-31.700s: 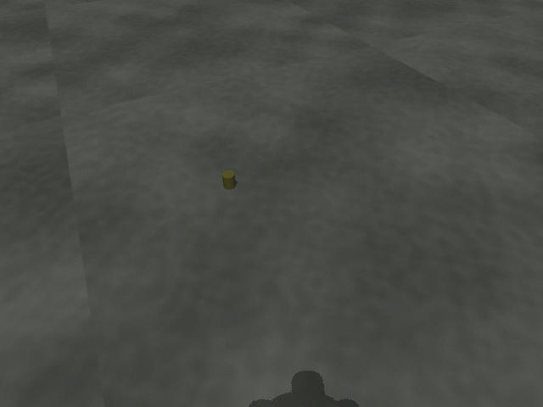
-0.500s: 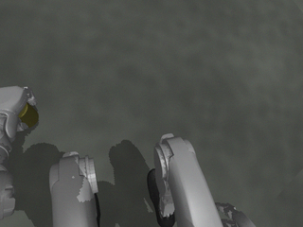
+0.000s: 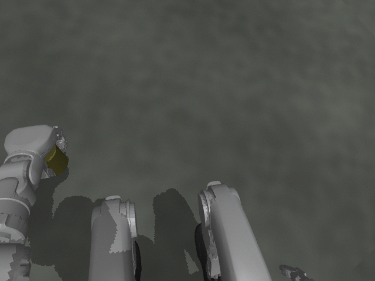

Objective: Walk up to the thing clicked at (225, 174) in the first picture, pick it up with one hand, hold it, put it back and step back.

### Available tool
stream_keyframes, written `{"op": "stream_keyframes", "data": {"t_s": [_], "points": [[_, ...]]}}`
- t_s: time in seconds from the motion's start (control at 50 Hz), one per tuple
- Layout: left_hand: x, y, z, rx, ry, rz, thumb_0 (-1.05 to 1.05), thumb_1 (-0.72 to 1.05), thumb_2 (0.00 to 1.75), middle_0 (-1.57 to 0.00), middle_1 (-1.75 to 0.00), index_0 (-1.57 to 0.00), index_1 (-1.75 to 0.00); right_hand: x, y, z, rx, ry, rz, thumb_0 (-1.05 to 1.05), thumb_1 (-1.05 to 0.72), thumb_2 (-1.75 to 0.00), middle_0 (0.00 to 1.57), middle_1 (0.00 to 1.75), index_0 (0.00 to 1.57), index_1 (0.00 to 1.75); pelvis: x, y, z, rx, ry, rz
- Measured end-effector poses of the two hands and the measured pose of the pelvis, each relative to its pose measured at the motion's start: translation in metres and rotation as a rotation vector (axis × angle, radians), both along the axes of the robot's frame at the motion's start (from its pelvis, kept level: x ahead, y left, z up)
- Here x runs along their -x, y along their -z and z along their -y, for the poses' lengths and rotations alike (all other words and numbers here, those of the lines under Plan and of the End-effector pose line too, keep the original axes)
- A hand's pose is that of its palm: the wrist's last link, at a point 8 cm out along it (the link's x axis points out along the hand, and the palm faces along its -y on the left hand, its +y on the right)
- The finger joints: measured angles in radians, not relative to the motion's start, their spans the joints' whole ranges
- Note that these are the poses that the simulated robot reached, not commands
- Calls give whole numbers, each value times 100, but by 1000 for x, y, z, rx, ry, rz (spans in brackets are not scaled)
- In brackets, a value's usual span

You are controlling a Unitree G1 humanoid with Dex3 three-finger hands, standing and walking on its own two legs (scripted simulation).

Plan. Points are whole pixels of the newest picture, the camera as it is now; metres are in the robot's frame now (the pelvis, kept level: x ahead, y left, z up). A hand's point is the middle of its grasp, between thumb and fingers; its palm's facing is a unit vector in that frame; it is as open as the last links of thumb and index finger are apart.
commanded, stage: lift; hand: left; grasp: from above
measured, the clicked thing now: (47, 157) +0.43 +0.28 -0.17
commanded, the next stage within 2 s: hold in 1.20 s
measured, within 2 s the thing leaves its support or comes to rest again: neither
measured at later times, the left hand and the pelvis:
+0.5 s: hand out of the picture +0.37 +0.26 +0.07, palm faces -0.45 -0.11 -0.89, open 8.6 cm; pelvis +0.02 +0.00 +0.16, yaw +3 degrees
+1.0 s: hand out of the picture +0.36 +0.24 +0.21, palm faces -0.45 -0.10 -0.89, open 8.6 cm; pelvis +0.05 +0.00 +0.29, yaw +3 degrees
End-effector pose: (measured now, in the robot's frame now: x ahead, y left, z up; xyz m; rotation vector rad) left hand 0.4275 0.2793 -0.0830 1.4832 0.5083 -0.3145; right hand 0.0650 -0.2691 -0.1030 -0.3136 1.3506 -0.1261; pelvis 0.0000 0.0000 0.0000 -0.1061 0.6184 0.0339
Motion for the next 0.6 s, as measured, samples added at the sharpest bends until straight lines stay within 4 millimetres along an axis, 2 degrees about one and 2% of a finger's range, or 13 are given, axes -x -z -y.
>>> {"op": "stream_keyframes", "data": {"t_s": [0.16, 0.34, 0.5, 0.6], "points": [[24, -52, 7, 32, 35, 54, -1, 7, 54, -70, -67, -82, -66, -31, -38, 1, 20, -8, 94, 1, -91, -90, 20, 30, 20, 30, 0, -38, 0, -13, -6, 22], [36, -134, 12, 12, -11, 91, -1, 6, 55, -71, -67, -83, -66, -65, -98, -1, 22, 7, 206, 1, -91, -90, 20, 30, 20, 30, -8, -98, 1, -32, -15, 75], [53, -211, 20, 18, -48, 53, -1, 7, 54, -71, -67, -83, -65, -74, -157, -7, -9, 45, 252, 1, -91, -90, 20, 30, 20, 30, -18, -162, 3, -55, -14, 155], [66, -247, 27, 40, -27, 21, -1, 7, 54, -70, -67, -82, -66, -72, -193, -9, -10, 64, 269, 1, -91, -90, 20, 30, 20, 30, -25, -198, 3, -64, -15, 213]]}}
